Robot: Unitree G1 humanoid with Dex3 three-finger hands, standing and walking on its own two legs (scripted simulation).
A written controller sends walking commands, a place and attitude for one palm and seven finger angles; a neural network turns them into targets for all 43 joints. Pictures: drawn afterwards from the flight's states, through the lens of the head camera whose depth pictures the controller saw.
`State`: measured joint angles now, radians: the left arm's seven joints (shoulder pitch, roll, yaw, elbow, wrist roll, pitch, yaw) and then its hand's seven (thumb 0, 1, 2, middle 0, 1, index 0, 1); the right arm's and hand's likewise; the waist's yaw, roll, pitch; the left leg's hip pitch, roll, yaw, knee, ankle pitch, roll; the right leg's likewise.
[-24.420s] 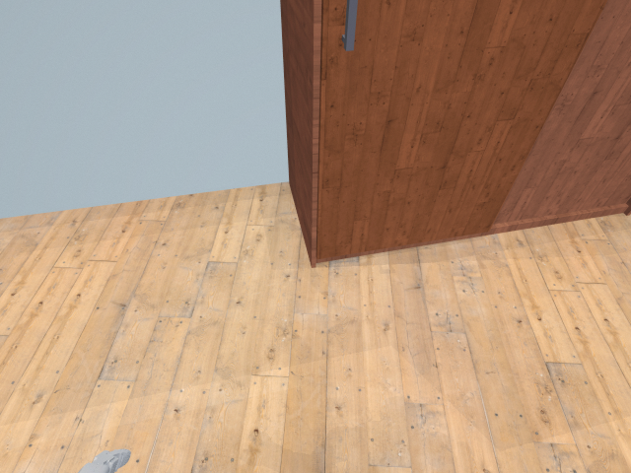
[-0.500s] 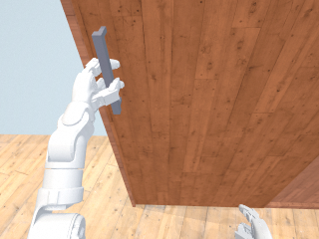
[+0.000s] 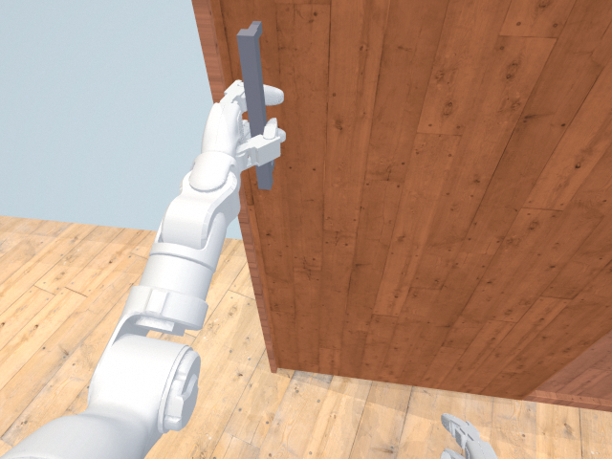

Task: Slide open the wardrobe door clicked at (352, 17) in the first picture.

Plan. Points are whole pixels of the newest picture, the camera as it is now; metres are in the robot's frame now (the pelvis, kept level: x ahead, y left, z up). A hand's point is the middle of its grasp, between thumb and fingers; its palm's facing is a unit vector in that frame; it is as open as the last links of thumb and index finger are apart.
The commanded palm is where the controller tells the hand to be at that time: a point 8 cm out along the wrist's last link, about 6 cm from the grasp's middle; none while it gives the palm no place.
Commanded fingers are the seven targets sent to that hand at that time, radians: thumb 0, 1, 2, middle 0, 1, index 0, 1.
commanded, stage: step sideways, sliding the door along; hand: left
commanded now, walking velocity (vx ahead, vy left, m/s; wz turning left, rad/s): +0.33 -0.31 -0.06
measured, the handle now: (261, 114) +0.49 +0.11 +0.22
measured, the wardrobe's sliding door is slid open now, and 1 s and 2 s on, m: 0.00 0.03 0.20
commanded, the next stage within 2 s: none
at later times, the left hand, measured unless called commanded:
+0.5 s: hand (285, 144) +0.44 +0.08 +0.20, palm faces +0.25 -0.97 -0.04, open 6.1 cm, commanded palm +0.41 +0.05 +0.21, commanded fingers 0.00 0.90 0.90 -0.45 -1.40 -0.45 -1.40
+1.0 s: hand (308, 142) +0.46 +0.05 +0.20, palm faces +0.52 -0.85 -0.06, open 6.7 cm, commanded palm +0.41 +0.00 +0.20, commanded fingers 0.00 0.90 0.90 -0.45 -1.40 -0.45 -1.40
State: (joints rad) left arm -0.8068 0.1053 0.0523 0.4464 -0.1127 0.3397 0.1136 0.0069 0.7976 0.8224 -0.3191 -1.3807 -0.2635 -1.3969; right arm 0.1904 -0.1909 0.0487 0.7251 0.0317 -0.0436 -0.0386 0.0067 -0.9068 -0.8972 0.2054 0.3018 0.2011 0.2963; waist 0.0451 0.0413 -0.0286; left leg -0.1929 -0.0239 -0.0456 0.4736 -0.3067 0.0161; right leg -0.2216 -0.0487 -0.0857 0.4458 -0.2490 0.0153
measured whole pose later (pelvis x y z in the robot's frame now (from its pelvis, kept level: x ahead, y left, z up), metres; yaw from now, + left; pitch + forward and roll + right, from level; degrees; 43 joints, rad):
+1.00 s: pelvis +0.09 -0.21 -0.02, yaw +9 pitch +1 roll -1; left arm -0.50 0.19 0.26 -0.10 -0.09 0.03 0.20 -0.02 0.77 0.86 -0.49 -1.43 -0.03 -1.37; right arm 0.01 -0.28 -0.04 0.61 0.06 -0.14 -0.06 0.01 -0.91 -0.90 0.21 0.30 0.20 0.30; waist 0.07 0.11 0.24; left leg -0.33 0.05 0.05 0.78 -0.47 -0.03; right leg -0.39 -0.13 -0.15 0.66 -0.23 0.04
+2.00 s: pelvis +0.11 -0.29 -0.02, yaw -2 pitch -2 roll -1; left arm -0.22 0.12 0.12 -0.32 -0.03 -0.06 0.19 -0.01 0.77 0.86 -0.46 -1.41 -0.04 -1.26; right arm 0.03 -0.15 0.05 0.53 0.03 -0.15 0.04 0.01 -0.90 -0.90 0.21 0.30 0.21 0.30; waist 0.11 0.08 0.21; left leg -0.33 0.26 0.09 0.62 -0.27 -0.09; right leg -0.26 0.01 -0.10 0.59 -0.29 -0.02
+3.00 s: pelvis +0.02 -0.45 -0.01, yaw +0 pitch -3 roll -4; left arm -0.62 0.20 0.13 0.08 -0.08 -0.03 0.18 0.00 0.81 0.87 -0.37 -1.40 -0.05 -1.18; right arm 0.08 -0.24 -0.04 0.64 0.05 -0.02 0.00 0.01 -0.91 -0.90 0.20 0.30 0.20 0.30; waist 0.11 0.04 0.25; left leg -0.31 0.15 0.16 0.62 -0.27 0.03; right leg -0.49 -0.03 -0.02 1.21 -0.47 0.01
